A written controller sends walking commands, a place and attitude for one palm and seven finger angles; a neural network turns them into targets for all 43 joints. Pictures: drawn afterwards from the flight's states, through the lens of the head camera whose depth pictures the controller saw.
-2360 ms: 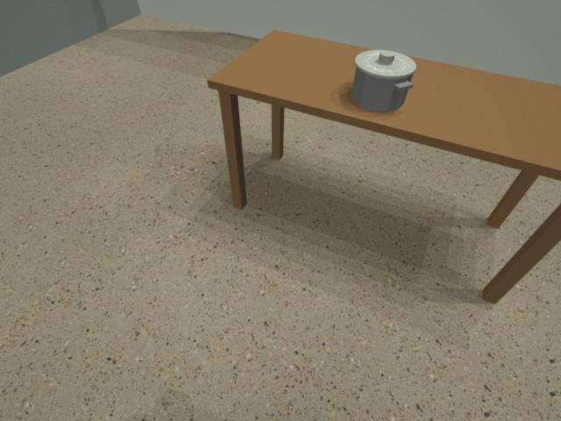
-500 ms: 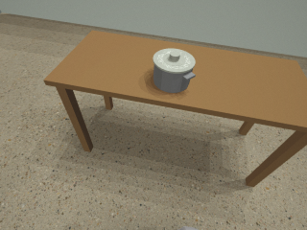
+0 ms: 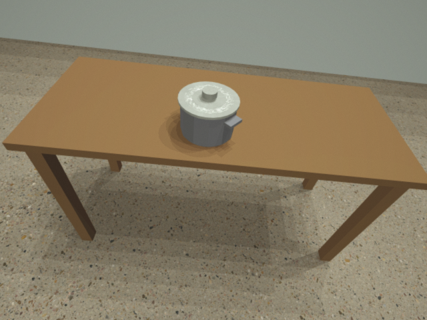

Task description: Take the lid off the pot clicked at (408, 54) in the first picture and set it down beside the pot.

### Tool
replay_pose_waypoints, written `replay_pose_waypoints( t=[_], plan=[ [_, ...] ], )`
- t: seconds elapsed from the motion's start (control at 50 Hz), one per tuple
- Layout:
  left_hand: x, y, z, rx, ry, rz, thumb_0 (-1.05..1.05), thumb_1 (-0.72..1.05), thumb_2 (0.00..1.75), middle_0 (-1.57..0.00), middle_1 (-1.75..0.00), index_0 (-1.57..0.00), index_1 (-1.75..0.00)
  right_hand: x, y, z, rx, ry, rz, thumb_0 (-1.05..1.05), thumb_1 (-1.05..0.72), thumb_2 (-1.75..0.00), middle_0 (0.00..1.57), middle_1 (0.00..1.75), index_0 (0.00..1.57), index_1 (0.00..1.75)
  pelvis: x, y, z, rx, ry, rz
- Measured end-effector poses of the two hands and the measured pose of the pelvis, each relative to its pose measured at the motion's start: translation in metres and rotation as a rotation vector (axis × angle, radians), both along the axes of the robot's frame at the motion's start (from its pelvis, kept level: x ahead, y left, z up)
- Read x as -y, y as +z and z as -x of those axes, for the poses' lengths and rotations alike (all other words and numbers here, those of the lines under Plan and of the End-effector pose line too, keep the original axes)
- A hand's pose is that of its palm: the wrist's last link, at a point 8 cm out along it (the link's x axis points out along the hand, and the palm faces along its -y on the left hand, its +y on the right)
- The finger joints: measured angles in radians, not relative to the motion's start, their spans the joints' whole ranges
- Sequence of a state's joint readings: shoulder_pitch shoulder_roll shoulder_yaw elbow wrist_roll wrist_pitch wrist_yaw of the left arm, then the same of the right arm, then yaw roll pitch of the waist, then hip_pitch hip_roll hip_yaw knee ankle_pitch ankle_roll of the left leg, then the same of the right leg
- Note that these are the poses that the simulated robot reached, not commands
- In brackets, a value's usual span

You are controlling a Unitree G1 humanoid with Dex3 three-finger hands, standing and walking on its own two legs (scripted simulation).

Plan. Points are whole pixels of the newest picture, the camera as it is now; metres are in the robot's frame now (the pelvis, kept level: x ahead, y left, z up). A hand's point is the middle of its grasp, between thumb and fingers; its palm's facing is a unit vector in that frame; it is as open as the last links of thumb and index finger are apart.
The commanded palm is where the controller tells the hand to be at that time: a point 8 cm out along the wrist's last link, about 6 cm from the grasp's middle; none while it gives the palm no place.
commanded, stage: take the last steps up to it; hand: left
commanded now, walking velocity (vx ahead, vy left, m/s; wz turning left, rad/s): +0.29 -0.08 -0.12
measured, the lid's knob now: (209, 92) +0.70 +0.04 +0.05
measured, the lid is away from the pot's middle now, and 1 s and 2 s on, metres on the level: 0.00 0.00 0.00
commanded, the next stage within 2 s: come to a stop and stand still in 0.40 s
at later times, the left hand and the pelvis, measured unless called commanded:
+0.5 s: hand (171, 265) +0.28 +0.10 -0.17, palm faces -0.07 -0.99 -0.15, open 7.4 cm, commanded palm none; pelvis +0.16 -0.05 -0.01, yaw -2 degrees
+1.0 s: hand (138, 298) +0.21 +0.16 -0.18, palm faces +0.06 -0.98 -0.21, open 7.4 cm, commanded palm none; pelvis +0.19 -0.03 +0.00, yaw -2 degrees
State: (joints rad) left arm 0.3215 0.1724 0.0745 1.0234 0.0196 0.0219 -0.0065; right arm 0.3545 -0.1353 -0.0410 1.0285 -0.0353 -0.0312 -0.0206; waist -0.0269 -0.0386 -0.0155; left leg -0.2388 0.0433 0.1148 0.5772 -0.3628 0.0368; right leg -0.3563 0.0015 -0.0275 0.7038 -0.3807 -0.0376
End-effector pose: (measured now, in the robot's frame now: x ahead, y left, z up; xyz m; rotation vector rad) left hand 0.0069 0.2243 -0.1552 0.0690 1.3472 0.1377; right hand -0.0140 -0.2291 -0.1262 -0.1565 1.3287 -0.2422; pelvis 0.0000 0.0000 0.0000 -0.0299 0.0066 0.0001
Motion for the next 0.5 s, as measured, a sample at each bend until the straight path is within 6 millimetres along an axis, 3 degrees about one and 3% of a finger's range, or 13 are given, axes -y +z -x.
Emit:
replay_pose_waypoints(
  t=[0.16,0.3,0.42,0.46,0.5],
  plan=[
    [-0.008,0.016,-0.073,0.043,-0.054,0.009,0.01,0.91,0.9,-0.2,-0.3,-0.2,-0.3,-0.03,0.019,0.029,-0.157,-0.076,-0.029,0.0,-0.91,-0.9,0.2,0.3,0.2,0.3,-0.005,0.016,-0.043,-0.008,-0.013,0.0],
    [0.016,0.014,-0.156,0.07,-0.133,0.013,0.01,0.91,0.9,-0.2,-0.3,-0.2,-0.3,-0.044,0.016,0.031,-0.28,-0.142,-0.095,0.0,-0.9,-0.9,0.2,0.3,0.2,0.3,0.008,0.011,-0.086,-0.012,-0.037,-0.017],
    [0.057,0.008,-0.244,0.168,-0.198,0.005,0.01,0.91,0.9,-0.2,-0.3,-0.2,-0.3,-0.029,-0.005,0.007,-0.356,-0.191,-0.151,0.0,-0.9,-0.9,0.2,0.3,0.21,0.3,0.034,-0.008,-0.135,-0.003,-0.045,-0.035],
    [0.066,0.006,-0.263,0.214,-0.181,-0.009,0.01,0.91,0.9,-0.2,-0.3,-0.2,-0.3,-0.016,-0.016,-0.012,-0.363,-0.191,-0.161,0.0,-0.9,-0.9,0.2,0.3,0.21,0.3,0.045,-0.015,-0.15,0.008,-0.045,-0.034],
    [0.072,0.009,-0.269,0.225,-0.157,-0.017,0.0,0.91,0.9,-0.2,-0.3,-0.2,-0.3,0.001,-0.021,-0.043,-0.325,-0.174,-0.147,0.01,-0.9,-0.9,0.2,0.3,0.21,0.3,0.051,-0.013,-0.159,0.022,-0.041,-0.024]
  ],
)
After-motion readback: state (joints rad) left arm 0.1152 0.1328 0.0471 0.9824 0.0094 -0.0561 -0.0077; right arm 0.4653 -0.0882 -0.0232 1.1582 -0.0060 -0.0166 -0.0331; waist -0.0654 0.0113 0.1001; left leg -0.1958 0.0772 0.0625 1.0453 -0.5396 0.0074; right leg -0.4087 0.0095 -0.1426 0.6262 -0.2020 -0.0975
